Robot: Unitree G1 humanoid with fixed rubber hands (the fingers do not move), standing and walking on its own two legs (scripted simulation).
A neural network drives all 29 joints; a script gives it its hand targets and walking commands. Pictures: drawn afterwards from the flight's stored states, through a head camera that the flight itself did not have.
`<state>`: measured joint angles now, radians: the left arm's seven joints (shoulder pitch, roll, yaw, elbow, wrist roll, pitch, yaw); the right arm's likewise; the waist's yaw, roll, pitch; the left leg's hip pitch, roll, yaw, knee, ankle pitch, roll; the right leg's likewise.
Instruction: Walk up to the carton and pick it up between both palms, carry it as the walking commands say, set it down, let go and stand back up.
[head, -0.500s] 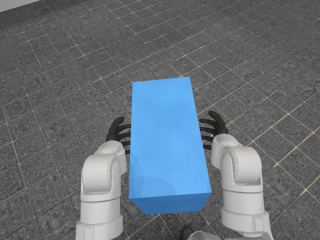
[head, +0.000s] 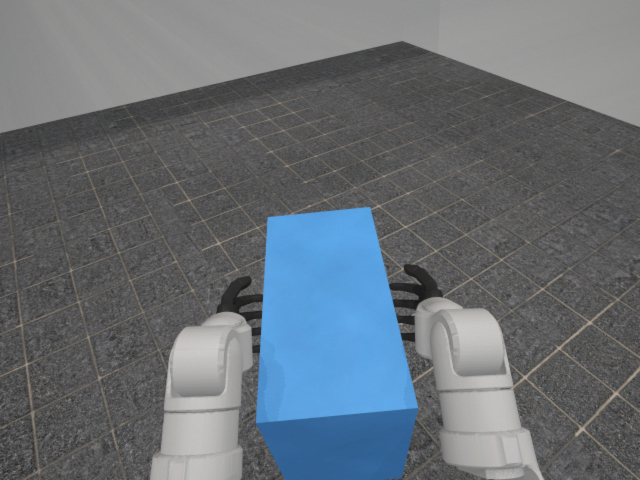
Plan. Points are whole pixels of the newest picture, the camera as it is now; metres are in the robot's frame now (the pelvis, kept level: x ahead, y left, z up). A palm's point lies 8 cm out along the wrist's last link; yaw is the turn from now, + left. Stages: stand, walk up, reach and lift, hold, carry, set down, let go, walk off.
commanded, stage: carry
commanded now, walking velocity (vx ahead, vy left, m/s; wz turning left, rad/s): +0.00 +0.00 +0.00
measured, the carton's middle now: (331, 341) +0.31 +0.00 +0.01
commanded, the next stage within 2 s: hold in 1.44 s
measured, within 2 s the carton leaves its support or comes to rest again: neither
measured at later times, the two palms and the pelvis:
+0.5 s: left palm (233, 361) +0.24 +0.12 +0.09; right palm (447, 348) +0.25 -0.12 +0.09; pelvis -0.04 +0.00 +0.00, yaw +0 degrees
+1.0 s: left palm (241, 374) +0.23 +0.11 +0.08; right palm (455, 359) +0.24 -0.13 +0.09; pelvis -0.06 -0.01 +0.00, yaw +0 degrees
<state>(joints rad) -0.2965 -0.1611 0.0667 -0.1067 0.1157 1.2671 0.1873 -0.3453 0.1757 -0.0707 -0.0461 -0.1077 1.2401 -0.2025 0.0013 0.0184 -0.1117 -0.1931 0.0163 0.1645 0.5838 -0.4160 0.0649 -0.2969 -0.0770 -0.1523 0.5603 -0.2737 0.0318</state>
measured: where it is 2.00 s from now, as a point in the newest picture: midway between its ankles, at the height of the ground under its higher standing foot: outside the picture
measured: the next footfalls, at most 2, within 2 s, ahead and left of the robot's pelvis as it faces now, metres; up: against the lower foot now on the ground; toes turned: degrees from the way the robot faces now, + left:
none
